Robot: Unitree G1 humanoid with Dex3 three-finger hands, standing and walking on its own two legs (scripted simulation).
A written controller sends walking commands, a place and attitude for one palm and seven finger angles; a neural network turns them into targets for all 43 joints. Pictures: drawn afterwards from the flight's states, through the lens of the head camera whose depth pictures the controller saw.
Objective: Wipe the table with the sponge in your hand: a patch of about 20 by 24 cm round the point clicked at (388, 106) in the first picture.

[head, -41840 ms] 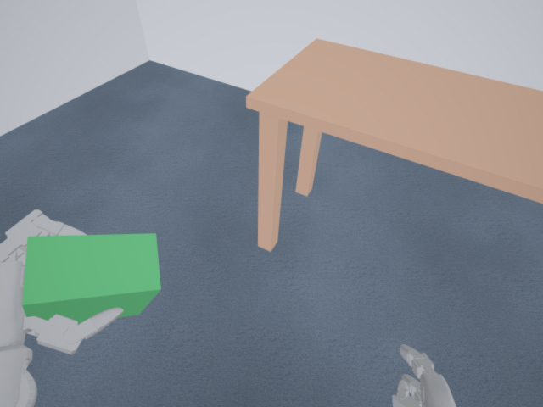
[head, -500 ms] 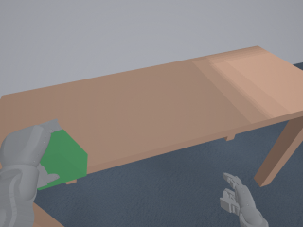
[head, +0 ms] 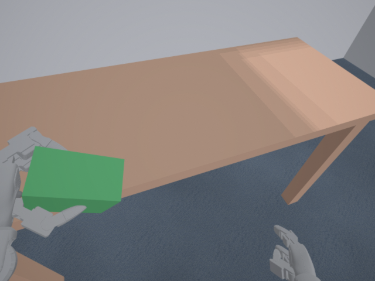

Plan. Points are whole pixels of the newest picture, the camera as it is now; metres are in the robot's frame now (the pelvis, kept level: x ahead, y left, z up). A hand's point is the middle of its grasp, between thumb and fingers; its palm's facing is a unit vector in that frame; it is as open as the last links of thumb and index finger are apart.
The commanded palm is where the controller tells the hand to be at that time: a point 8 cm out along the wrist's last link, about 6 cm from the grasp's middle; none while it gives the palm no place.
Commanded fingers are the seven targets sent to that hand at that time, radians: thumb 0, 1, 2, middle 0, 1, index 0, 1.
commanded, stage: step back with the hand held close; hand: left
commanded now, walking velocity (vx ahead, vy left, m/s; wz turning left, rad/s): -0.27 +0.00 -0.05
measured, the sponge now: (86, 186) +0.23 +0.19 +0.15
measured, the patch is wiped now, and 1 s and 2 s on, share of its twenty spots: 0.95 0.95 0.95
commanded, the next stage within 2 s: stop stepping back and stand still in 1.28 s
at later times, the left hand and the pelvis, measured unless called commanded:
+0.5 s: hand out of the picture +0.15 +0.26 +0.19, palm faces +0.38 -0.83 -0.40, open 10.3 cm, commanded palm +0.10 +0.30 +0.22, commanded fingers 0.00 0.10 1.30 -1.20 -1.60 -1.20 -1.60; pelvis -0.06 +0.03 -0.01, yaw -1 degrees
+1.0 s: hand out of the picture +0.09 +0.28 +0.20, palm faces +0.46 -0.79 -0.40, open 10.3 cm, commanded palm +0.03 +0.32 +0.22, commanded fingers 0.00 0.10 1.30 -1.20 -1.60 -1.20 -1.60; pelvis -0.12 +0.03 -0.02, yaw +2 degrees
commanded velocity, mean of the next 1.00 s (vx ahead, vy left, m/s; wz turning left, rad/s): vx -0.33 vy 0.00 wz -0.05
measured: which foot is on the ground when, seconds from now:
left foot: down 0.00-1.00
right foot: down 0.00-0.90, up 0.92-1.00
